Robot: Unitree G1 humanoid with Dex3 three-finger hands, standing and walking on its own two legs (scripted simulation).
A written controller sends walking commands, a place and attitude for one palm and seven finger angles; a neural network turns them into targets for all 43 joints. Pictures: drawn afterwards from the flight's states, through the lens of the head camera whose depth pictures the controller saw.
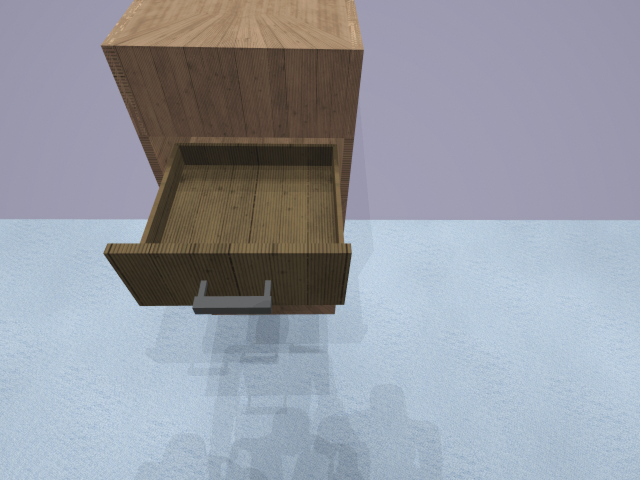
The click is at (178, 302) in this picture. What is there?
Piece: drawer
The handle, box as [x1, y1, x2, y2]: [192, 280, 271, 313]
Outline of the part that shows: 192,307 195,313 270,313 270,280 265,280 265,289 263,296 206,296 205,291 207,282 206,280 201,280 198,295 194,297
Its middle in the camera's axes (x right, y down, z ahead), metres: -0.15 +0.10 +0.66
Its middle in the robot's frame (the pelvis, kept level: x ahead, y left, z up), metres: +0.41 +0.17 -0.10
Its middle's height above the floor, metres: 0.68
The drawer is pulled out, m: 0.29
